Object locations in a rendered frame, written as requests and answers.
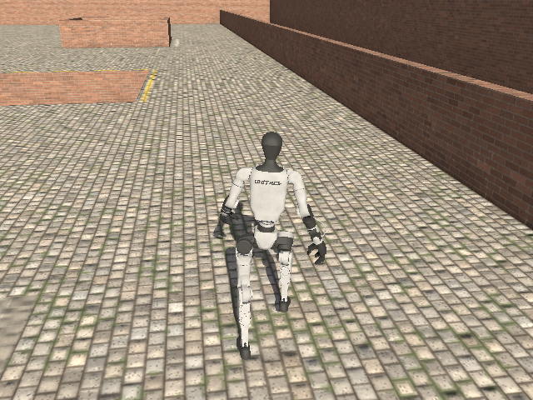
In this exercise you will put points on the right robot shin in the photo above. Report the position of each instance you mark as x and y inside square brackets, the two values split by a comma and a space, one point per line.
[285, 277]

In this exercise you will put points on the left robot upper arm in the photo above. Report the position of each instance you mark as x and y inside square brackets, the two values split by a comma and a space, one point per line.
[242, 175]

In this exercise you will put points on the robot head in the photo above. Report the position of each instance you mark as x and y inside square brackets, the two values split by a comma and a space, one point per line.
[271, 145]

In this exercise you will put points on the right robot upper arm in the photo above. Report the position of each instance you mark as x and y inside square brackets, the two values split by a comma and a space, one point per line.
[299, 190]

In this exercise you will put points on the left robot forearm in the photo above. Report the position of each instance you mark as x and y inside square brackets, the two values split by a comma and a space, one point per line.
[225, 211]

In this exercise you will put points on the right robot forearm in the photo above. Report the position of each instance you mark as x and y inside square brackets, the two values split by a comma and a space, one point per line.
[312, 228]

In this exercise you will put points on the robot left hand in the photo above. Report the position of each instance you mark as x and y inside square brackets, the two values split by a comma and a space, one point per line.
[231, 215]

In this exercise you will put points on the robot right hand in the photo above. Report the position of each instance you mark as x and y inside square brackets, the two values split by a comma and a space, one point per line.
[321, 251]

